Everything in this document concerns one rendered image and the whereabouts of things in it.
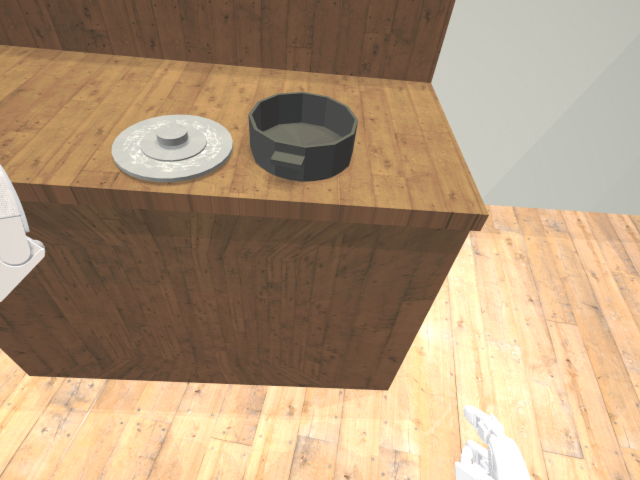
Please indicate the left robot hand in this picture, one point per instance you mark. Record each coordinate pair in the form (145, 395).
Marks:
(18, 254)

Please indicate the right robot hand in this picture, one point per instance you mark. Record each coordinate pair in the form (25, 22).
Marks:
(503, 459)

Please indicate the pot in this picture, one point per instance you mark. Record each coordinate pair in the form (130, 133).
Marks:
(302, 136)

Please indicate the knob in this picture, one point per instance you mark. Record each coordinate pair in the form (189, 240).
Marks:
(172, 134)

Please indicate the lid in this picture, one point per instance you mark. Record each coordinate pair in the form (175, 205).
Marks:
(137, 152)

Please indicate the table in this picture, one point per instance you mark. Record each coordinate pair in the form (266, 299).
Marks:
(238, 276)

